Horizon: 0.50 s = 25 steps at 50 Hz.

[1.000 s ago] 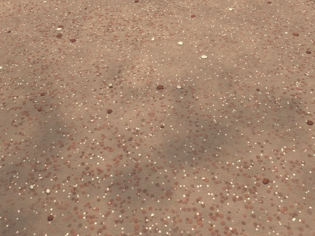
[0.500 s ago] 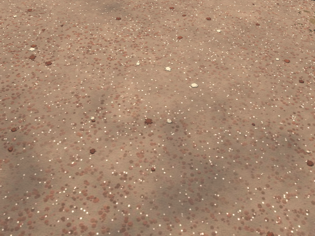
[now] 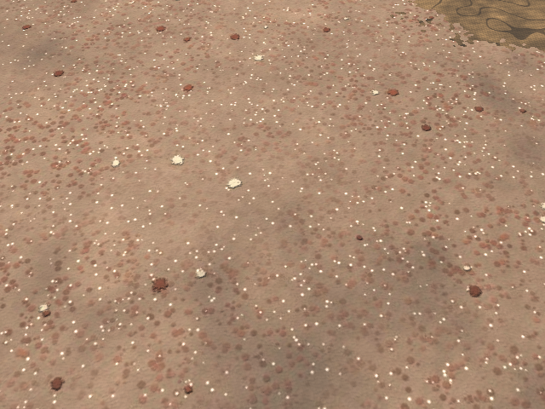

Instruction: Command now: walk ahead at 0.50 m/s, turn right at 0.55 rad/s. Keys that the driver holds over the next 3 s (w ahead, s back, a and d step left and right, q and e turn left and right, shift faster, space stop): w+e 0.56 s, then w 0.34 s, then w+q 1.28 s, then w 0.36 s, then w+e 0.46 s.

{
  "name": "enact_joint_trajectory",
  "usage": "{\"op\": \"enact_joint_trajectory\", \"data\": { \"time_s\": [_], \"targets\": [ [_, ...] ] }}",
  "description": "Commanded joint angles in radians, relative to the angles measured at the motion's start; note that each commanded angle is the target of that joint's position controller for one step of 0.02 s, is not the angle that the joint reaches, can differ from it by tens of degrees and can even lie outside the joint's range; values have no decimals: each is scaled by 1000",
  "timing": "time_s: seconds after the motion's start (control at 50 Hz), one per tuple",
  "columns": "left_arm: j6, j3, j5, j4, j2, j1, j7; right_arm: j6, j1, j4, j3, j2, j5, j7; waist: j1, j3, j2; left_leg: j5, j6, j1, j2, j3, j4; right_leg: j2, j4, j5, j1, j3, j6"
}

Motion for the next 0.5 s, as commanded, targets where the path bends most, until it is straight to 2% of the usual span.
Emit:
{"op": "enact_joint_trajectory", "data": {
  "time_s": [0.02,0.06,0.1,0.14,0.2,0.26,0.28,0.3,0.32,0.34,0.36,0.38,0.4,0.42,0.44,0.46,0.5],
  "targets": [
    [-20,30,4,-83,118,-10,15,3,28,-75,-33,-105,-17,-5,-32,-98,-39,62,-28,-150,51,-26,-87,-269,-241,291,162,339,-207],
    [-21,37,1,-75,144,14,28,14,-19,-93,-26,-84,-22,-9,-25,-75,-40,139,-57,-161,38,-8,-195,-244,-251,336,111,286,-198],
    [-16,40,-6,-65,154,42,38,14,-100,-112,-17,-65,-22,-8,4,-61,-58,276,-68,-147,14,-1,-353,-205,-241,306,89,246,-163],
    [-8,41,-11,-55,155,70,45,7,-175,-127,-9,-49,-16,0,38,-60,-83,394,-68,-97,-22,4,-510,-178,-221,234,80,234,-130],
    [2,43,-16,-39,162,117,48,-4,-252,-148,-11,-65,1,15,71,-56,-102,441,-61,-48,-59,-4,-630,-201,-187,148,114,297,-114],
    [10,42,-16,-33,154,128,54,-18,-249,-154,-27,-105,6,27,54,-58,-123,354,-29,-13,-69,-35,-705,-238,-108,104,203,397,-95],
    [12,44,-14,-36,156,116,55,-23,-219,-150,-34,-116,8,27,34,-61,-141,311,-12,25,-70,-33,-717,-244,-78,118,214,421,-85],
    [14,41,-13,-43,144,96,54,-28,-151,-132,-44,-127,7,24,-6,-80,-149,310,11,117,-74,-17,-756,-225,-29,147,207,422,-67],
    [12,28,-8,-54,108,86,51,-33,-50,-114,-58,-156,-5,17,-58,-153,-132,312,49,294,-31,-39,-765,-174,99,181,165,384,-35],
    [8,6,10,-76,49,93,48,-33,104,-103,-73,-214,-18,7,-114,-296,-12,261,112,559,147,-211,-750,-104,382,12,33,290,5],
    [0,-7,-23,-102,13,234,48,-18,168,-65,-88,-269,-25,15,-43,-388,352,22,264,828,343,-677,-848,9,676,-430,-320,183,60],
    [1,11,-31,-70,120,223,51,-13,138,-87,-66,-169,-3,19,-66,-304,226,-174,241,778,346,-716,-888,-76,803,-395,-433,205,75],
    [7,25,-23,-82,166,117,50,-6,102,-94,-52,-117,1,13,-92,-184,126,-139,199,661,305,-554,-898,-107,833,-298,-458,178,84],
    [12,25,-13,-93,153,68,51,1,57,-97,-44,-105,-8,12,-74,-118,55,-6,180,543,264,-432,-913,-139,818,-228,-426,148,92],
    [11,28,-5,-105,140,37,46,5,30,-88,-38,-87,-12,11,-59,-67,50,96,177,460,228,-345,-936,-166,775,-183,-410,145,95],
    [15,29,-12,-109,122,45,39,3,18,-82,-33,-79,-17,9,-36,-54,82,154,168,402,201,-271,-960,-191,750,-156,-365,138,95],
    [26,23,-20,-111,85,51,34,-4,15,-65,-35,-76,-10,10,-25,-43,106,217,178,358,180,-173,-1002,-206,714,-137,-346,109,101]
  ]
}}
